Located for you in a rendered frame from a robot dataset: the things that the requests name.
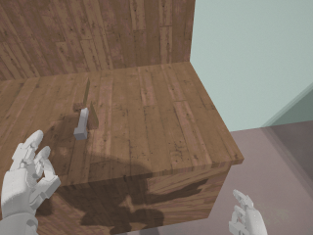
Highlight counter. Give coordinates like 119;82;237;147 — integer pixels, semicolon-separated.
0;0;245;235

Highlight right robot hand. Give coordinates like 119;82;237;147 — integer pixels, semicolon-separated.
229;189;268;235

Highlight tap lever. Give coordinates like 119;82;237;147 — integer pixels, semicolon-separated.
73;108;89;140

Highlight robot left forearm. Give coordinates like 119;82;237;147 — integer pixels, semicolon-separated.
0;212;38;235

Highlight left robot hand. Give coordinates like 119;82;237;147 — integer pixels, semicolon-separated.
1;129;61;219

